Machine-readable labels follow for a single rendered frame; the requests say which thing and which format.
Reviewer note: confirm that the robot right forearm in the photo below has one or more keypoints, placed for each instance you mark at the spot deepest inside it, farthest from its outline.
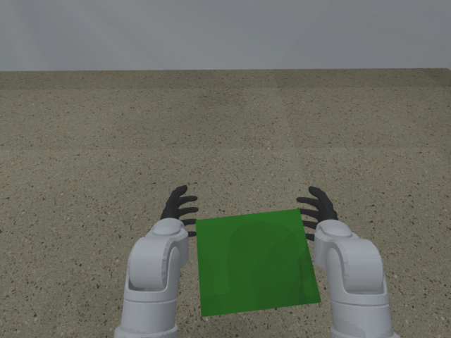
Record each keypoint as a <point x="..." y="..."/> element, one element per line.
<point x="356" y="282"/>

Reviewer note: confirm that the robot left forearm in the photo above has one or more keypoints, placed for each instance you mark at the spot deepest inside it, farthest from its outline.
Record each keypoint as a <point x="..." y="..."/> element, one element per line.
<point x="152" y="282"/>

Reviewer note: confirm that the left robot hand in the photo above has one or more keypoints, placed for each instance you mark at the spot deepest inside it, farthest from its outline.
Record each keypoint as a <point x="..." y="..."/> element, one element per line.
<point x="173" y="203"/>

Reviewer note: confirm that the right robot hand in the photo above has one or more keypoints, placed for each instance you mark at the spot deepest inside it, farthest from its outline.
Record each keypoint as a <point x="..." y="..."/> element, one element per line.
<point x="322" y="203"/>

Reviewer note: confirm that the carton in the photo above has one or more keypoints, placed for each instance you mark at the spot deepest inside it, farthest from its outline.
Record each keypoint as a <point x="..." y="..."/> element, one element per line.
<point x="254" y="262"/>

